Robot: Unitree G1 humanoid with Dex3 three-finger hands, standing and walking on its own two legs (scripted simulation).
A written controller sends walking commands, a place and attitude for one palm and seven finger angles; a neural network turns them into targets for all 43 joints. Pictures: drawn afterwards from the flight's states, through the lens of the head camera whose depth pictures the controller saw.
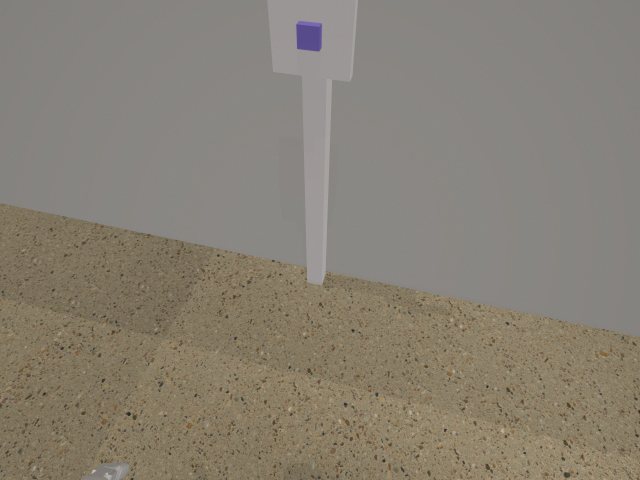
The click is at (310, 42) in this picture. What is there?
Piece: button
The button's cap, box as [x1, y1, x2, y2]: [296, 21, 321, 51]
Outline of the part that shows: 299,21 296,24 297,48 318,51 321,47 321,23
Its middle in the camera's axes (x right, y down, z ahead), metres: -0.02 -0.42 +0.80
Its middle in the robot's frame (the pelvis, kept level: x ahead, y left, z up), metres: +0.90 +0.08 +0.16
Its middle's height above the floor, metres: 0.94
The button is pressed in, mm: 0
